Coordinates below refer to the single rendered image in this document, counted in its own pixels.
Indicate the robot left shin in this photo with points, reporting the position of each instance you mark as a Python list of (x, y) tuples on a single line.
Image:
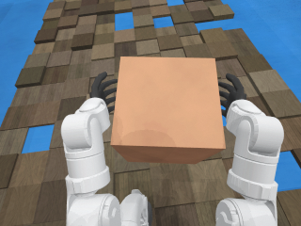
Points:
[(143, 222)]

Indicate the robot left upper arm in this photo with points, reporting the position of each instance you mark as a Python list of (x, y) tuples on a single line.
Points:
[(95, 210)]

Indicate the left robot forearm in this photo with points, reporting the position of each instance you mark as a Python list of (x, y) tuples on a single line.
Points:
[(82, 135)]

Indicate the robot right hand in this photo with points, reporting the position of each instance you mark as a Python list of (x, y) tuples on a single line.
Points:
[(236, 92)]

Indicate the carton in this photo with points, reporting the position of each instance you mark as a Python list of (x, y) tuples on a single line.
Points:
[(167, 110)]

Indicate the robot right upper arm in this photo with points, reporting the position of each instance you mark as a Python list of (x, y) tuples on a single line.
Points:
[(240, 212)]

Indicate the robot left hand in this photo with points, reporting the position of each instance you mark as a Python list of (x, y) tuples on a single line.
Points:
[(97, 90)]

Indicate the robot left thigh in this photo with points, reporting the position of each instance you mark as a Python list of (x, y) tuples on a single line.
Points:
[(132, 209)]

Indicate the right robot forearm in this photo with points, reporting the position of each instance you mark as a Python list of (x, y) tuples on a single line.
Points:
[(256, 153)]

